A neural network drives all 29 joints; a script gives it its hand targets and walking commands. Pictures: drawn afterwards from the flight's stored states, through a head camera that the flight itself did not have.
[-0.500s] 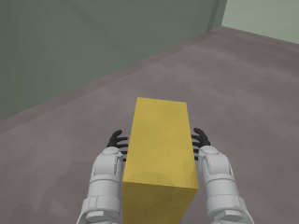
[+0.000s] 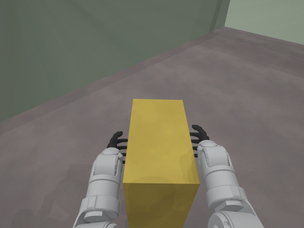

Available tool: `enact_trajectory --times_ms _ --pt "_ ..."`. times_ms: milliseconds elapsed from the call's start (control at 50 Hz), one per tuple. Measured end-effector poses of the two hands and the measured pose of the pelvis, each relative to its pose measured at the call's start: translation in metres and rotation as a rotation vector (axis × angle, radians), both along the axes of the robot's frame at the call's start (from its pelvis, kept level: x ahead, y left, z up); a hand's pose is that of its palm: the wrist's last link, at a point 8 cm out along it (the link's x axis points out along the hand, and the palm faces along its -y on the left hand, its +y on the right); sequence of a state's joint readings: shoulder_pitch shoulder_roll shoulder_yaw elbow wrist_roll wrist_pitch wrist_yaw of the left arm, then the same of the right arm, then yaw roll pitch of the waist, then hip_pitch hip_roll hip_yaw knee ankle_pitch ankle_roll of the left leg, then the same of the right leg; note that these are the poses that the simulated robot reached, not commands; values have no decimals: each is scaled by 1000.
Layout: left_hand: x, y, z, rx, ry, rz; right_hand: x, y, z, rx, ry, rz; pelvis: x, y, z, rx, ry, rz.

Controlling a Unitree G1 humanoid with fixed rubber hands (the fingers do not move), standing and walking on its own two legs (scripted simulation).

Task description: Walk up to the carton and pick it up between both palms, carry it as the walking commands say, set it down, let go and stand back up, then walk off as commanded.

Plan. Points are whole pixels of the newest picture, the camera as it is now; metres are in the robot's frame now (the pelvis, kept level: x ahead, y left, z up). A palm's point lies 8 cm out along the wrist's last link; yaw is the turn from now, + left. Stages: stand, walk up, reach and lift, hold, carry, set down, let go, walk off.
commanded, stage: hold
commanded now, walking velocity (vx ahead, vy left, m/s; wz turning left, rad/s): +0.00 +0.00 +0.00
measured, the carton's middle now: (156, 163) +0.34 +0.00 -0.05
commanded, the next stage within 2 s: carry in 0.36 s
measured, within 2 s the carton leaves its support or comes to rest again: neither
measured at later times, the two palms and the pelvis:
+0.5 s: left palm (115, 136) +0.37 +0.13 +0.05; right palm (199, 135) +0.37 -0.13 +0.05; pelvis +0.04 +0.01 +0.00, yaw +0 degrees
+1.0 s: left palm (98, 124) +0.36 +0.16 +0.12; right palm (190, 121) +0.38 -0.10 +0.10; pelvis +0.06 +0.00 -0.01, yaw +5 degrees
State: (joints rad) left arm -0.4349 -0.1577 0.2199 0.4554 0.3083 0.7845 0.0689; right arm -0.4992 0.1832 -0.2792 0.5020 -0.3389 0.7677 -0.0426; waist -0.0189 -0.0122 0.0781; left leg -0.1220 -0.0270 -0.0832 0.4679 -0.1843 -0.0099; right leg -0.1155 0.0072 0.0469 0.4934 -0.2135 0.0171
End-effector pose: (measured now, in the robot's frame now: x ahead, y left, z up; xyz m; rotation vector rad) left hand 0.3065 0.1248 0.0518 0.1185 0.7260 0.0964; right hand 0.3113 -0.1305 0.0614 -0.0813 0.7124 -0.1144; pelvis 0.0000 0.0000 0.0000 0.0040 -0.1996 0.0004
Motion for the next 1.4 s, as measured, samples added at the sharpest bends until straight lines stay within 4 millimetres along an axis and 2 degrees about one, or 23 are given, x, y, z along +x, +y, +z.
enact_trajectory --times_ms 160,220,280,420,480,540,600,700,780,860,980,1040,1120,1200,1320,1400 --pt "37 0 45 -3 -125 7 31 -1 37 -8 -127 4 -3 -1 0 0 6 2" --pt "47 -1 52 -9 -132 14 40 -2 43 -6 -133 1 3 -2 0 1 14 3" --pt "52 -2 45 0 -98 8 45 -3 35 -8 -99 1 10 -2 0 2 23 2" --pt "57 -5 6 -15 27 19 47 -6 -8 34 27 -31 31 0 1 -3 61 0" --pt "63 -2 -1 -59 38 65 53 -3 -15 74 40 -64 34 7 -1 -15 117 -3" --pt "80 8 6 -133 -30 111 70 7 -5 103 -30 -92 40 19 -5 -37 175 -7" --pt "95 22 22 -212 -139 143 83 20 16 133 -142 -120 44 27 -7 -39 220 -18" --pt "100 43 53 -262 -208 193 89 40 35 166 -190 -117 56 33 -2 -74 265 23" --pt "92 54 69 -265 -219 219 86 52 46 137 -147 -59 65 31 0 -84 281 44" --pt "79 55 67 -254 -184 235 80 52 52 120 -105 -40 65 25 0 -85 281 62" --pt "60 39 64 -217 -135 254 66 36 44 135 -47 -22 56 5 -3 -62 273 82" --pt "52 27 66 -179 -156 255 61 25 38 169 -61 -11 53 -5 -10 -26 266 97" --pt "38 24 71 -129 -130 252 47 23 33 200 -34 -3 44 -5 -5 -7 255 126" --pt "19 40 73 -120 -141 291 40 40 34 204 -37 37 33 -1 -5 -3 243 178" --pt "-21 85 60 -163 -197 380 26 87 37 157 -85 137 17 12 -21 -53 200 257" --pt "-52 103 50 -188 -149 441 11 110 39 103 -35 205 3 10 -12 -86 195 299"
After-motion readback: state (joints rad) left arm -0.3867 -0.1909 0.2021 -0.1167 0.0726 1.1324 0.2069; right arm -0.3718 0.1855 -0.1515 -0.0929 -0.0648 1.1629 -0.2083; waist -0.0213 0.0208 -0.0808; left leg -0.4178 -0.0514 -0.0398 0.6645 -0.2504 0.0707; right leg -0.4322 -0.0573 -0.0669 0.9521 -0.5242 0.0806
